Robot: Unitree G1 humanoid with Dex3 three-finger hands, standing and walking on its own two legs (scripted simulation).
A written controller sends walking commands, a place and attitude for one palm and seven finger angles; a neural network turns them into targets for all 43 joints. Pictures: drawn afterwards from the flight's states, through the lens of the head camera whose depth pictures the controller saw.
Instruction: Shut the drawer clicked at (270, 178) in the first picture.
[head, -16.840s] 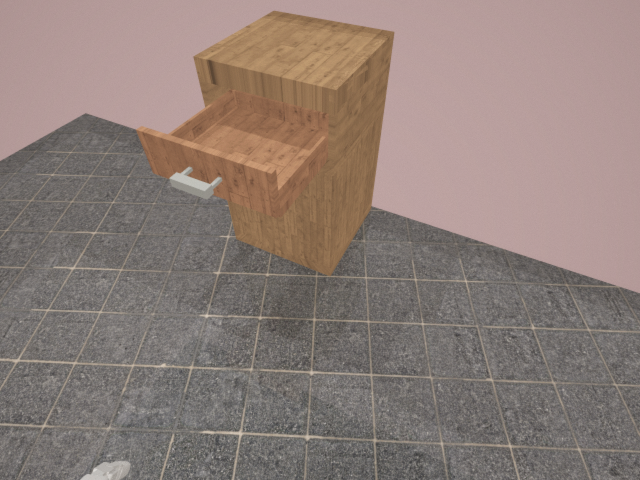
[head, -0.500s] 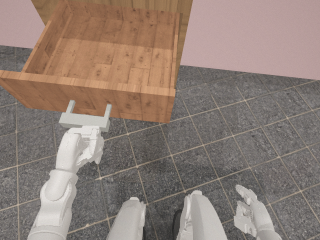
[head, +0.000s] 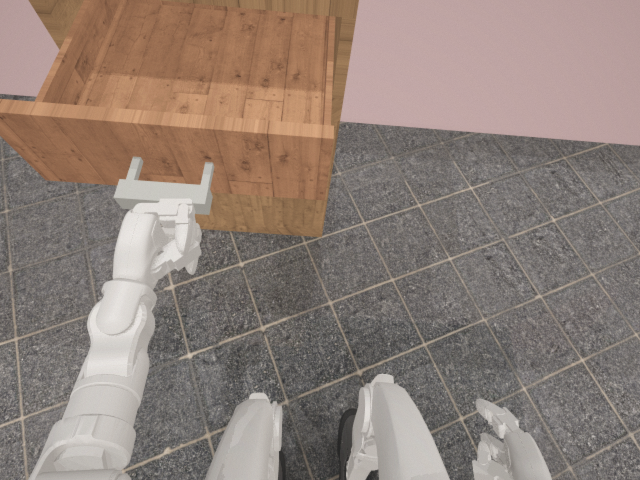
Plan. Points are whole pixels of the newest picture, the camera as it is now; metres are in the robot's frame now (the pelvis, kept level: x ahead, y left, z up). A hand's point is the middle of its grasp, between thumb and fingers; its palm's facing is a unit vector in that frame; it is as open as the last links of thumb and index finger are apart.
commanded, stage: push the drawer shut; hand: left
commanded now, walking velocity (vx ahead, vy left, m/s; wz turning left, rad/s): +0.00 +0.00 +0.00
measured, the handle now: (169, 182) +0.47 +0.20 +0.01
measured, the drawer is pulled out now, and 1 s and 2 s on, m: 0.21 0.09 0.00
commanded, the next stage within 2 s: none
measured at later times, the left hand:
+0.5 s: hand (205, 201) +0.45 +0.15 +0.01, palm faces -0.07 -1.00 -0.06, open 3.4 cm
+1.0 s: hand (210, 160) +0.51 +0.15 +0.01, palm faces -0.07 -1.00 -0.06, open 3.3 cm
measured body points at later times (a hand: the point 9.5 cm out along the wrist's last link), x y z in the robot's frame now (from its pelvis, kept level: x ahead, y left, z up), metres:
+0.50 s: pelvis +0.01 +0.00 +0.00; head +0.17 +0.01 +0.42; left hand +0.45 +0.21 +0.01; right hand +0.10 -0.26 -0.12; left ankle +0.00 +0.08 -0.59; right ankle +0.08 -0.11 -0.59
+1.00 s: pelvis +0.00 +0.00 -0.01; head +0.18 +0.02 +0.40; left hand +0.51 +0.21 +0.01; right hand +0.04 -0.27 -0.12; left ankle +0.00 +0.08 -0.59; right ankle +0.08 -0.11 -0.59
